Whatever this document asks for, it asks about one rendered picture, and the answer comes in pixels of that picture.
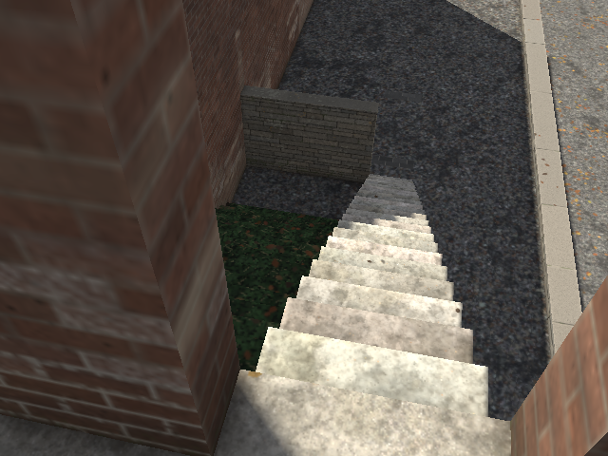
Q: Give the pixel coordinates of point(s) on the stairs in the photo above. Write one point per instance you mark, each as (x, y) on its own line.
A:
(376, 313)

